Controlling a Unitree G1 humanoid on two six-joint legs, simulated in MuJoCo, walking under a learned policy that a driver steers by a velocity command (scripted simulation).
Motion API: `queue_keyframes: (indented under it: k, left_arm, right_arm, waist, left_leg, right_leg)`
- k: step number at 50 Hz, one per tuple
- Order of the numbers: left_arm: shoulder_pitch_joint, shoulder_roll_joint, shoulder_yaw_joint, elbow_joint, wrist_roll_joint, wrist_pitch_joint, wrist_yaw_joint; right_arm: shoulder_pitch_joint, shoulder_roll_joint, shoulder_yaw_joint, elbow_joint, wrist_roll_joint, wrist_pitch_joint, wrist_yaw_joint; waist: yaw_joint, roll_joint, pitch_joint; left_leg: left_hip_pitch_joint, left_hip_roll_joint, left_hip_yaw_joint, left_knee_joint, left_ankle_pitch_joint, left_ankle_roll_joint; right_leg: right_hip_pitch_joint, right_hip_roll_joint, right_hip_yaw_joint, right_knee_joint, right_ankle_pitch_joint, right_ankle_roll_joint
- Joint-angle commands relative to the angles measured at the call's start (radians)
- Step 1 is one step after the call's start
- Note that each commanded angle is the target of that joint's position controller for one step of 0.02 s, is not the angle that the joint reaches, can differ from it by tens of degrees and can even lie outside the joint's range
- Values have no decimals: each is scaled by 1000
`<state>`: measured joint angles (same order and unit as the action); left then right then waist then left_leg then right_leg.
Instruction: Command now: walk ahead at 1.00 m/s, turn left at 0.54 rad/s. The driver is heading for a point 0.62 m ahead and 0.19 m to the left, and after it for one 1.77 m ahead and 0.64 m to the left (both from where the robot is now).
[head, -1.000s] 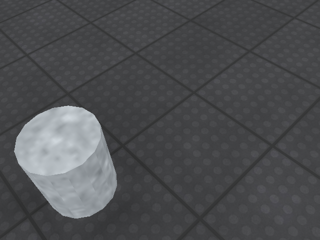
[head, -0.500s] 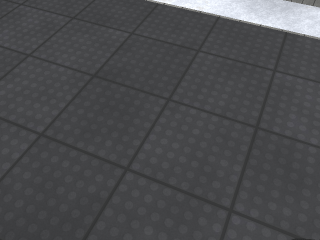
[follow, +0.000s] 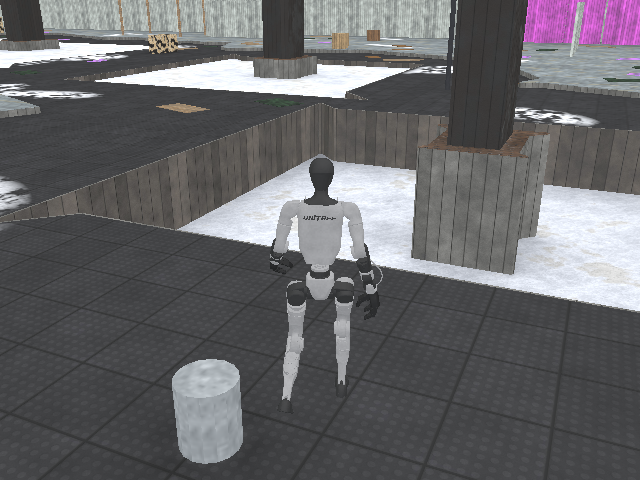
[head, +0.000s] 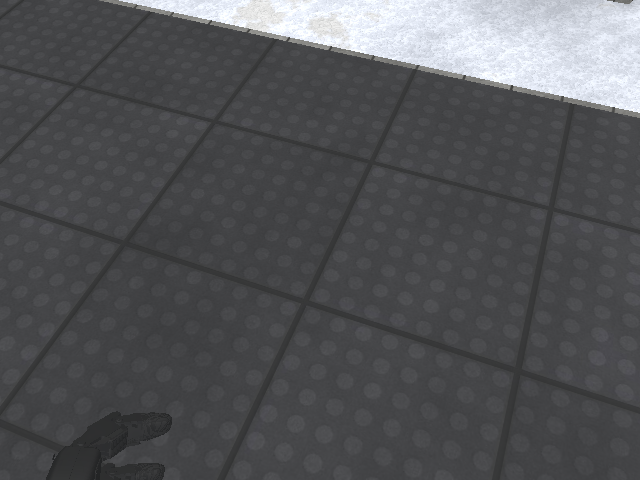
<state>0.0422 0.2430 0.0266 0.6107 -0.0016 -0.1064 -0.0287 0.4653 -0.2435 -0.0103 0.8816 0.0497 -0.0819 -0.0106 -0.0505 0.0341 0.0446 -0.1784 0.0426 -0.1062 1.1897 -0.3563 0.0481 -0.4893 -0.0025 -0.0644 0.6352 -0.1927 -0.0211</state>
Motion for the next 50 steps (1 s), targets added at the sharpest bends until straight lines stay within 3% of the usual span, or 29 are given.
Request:
queue_keyframes:
  k: [1,2,4,5,9,11,13,16,17,18,19,20,21,22,23,24,25,28,31,34,38,40,42,43,44,45,47,48,50]
  left_arm:
    - [299,115,56,81,18,-18,3]
    - [247,92,51,96,30,-23,2]
    - [165,59,49,117,7,-30,-4]
    - [147,60,52,125,-3,-35,-6]
    - [135,119,63,135,23,-30,19]
    - [160,123,60,140,27,-24,30]
    - [197,201,75,145,10,-23,35]
    - [229,282,91,144,8,16,43]
    - [219,317,98,129,-5,31,49]
    - [167,361,106,111,-10,58,45]
    - [137,333,101,103,-10,60,43]
    - [166,158,52,108,2,37,31]
    - [269,27,12,18,-16,-14,16]
    - [155,148,18,-16,-32,-60,12]
    - [42,181,30,-42,-51,-78,13]
    - [47,156,24,-37,-39,-83,22]
    - [75,146,24,-21,-13,-74,29]
    - [100,153,37,-4,8,-27,32]
    - [-89,94,19,-67,26,-18,35]
    - [-177,58,11,-98,11,-25,17]
    - [-205,117,38,-115,-21,-37,8]
    - [-106,168,64,-98,-26,-44,7]
    - [275,228,98,-24,-38,-33,25]
    - [435,303,106,18,-2,-30,25]
    - [474,282,101,62,5,-36,-6]
    - [411,175,78,53,-8,-28,-2]
    - [376,152,65,81,9,-11,-3]
    - [355,134,55,86,19,-16,-9]
    - [325,97,39,95,3,-14,-12]
  right_arm:
    - [-159,-118,-39,-143,-12,-22,-5]
    - [-104,-83,-39,-141,-9,1,7]
    - [-88,-41,-40,-140,3,48,17]
    - [-115,-38,-40,-146,-2,63,18]
    - [-229,-52,-35,-199,-16,63,32]
    - [-298,-91,-43,-206,-18,57,47]
    - [-370,-74,-28,-246,-22,46,75]
    - [-350,-156,-63,-267,-4,38,89]
    - [-264,-178,-77,-253,5,50,86]
    - [-60,-241,-106,-220,17,63,79]
    - [148,-320,-146,-164,10,76,62]
    - [151,-352,-149,-124,15,91,43]
    - [40,-382,-140,-180,-13,68,43]
    - [15,-295,-118,-228,-27,40,56]
    - [11,-245,-107,-226,-43,16,62]
    - [-36,-232,-102,-227,-48,-6,70]
    - [-106,-216,-99,-242,-48,-17,69]
    - [-173,-185,-85,-260,-33,-16,40]
    - [-115,-159,-76,-241,-17,-5,3]
    - [-73,-160,-79,-212,-18,9,-8]
    - [-17,-142,-79,-159,-14,11,-12]
    - [-23,-166,-90,-149,-23,25,-14]
    - [-118,-173,-81,-185,-71,34,6]
    - [32,-35,-47,-201,-55,23,10]
    - [117,-22,-21,-190,10,7,12]
    - [-36,-112,-33,-200,19,3,9]
    - [-301,-123,-30,-261,-37,-27,16]
    - [-311,-101,-31,-281,-50,-38,22]
    - [-297,-84,-28,-281,-45,-40,27]
  waist:
    - [146,-74,-115]
    - [77,-129,-86]
    - [23,-157,-17]
    - [19,-130,24]
    - [9,-76,104]
    - [38,2,103]
    - [54,4,141]
    - [4,-61,52]
    - [-44,-124,-4]
    - [-169,-176,-91]
    - [-263,-135,-194]
    - [-195,132,-99]
    - [3,423,-244]
    - [-57,178,-277]
    - [-53,40,-146]
    - [13,-87,-86]
    - [61,-127,-65]
    - [108,-68,-10]
    - [31,-68,60]
    - [-47,19,47]
    - [-71,75,46]
    - [-9,109,7]
    - [213,119,-239]
    - [160,-222,-429]
    - [130,-533,-469]
    - [169,-357,-263]
    - [166,-35,-65]
    - [115,-63,-46]
    - [57,-113,-30]
  left_leg:
    - [-564,100,-15,167,68,17]
    - [-503,131,-24,150,99,10]
    - [-459,166,-20,112,78,7]
    - [-481,178,-14,98,89,4]
    - [-569,159,26,-71,352,-18]
    - [-558,103,109,-177,474,6]
    - [-524,109,148,-341,518,26]
    - [-364,-35,300,-415,431,75]
    - [-275,-69,303,-380,342,99]
    - [-125,-115,314,-362,201,116]
    - [238,-130,251,-398,214,153]
    - [336,-71,69,-439,138,195]
    - [542,122,-590,-768,-269,434]
    - [518,193,-844,-972,-478,385]
    - [388,192,-819,-1020,-486,321]
    - [238,178,-765,-1005,-377,301]
    - [105,135,-656,-960,-238,290]
    - [-86,38,-443,-985,-40,287]
    - [-204,-39,-291,-993,110,253]
    - [-245,-56,-201,-969,116,186]
    - [-9,32,-268,-901,160,167]
    - [134,75,-268,-798,492,149]
    - [21,33,-206,-374,766,95]
    - [-317,-95,-140,63,298,38]
    - [-545,-139,-113,252,-121,19]
    - [-649,-71,-80,287,-58,36]
    - [-620,-22,-19,185,6,50]
    - [-579,12,-28,96,45,53]
    - [-512,30,-23,-37,43,27]
  right_leg:
    - [555,-303,445,-363,-156,-146]
    - [440,-292,378,-395,-141,-151]
    - [308,-282,235,-466,-78,-133]
    - [275,-272,165,-483,-6,-122]
    - [264,-228,-46,-533,127,-115]
    - [341,-158,-150,-548,176,-78]
    - [395,-218,-192,-547,298,-72]
    - [577,-225,-224,-367,984,-38]
    - [606,-251,-231,-227,1249,-43]
    - [631,-254,-235,-8,1350,-45]
    - [426,-247,-204,293,1211,-26]
    - [142,-79,-167,720,151,24]
    - [-264,117,25,1039,-396,47]
    - [-318,70,210,990,-291,-15]
    - [-345,38,207,898,-222,-51]
    - [-289,0,221,801,-169,-53]
    - [-201,-38,237,717,-129,-42]
    - [-93,-78,230,524,-105,25]
    - [-47,-43,160,227,89,85]
    - [94,-7,92,-22,346,108]
    - [50,-26,130,-140,354,78]
    - [85,-15,109,-147,237,37]
    - [531,-49,113,-47,100,-25]
    - [930,-252,540,-91,-254,-156]
    - [1007,-381,1026,-357,-663,-242]
    - [884,-350,965,-398,-694,-215]
    - [605,-241,677,-388,-323,-198]
    - [523,-210,617,-391,-211,-201]
    - [427,-157,564,-439,-160,-234]
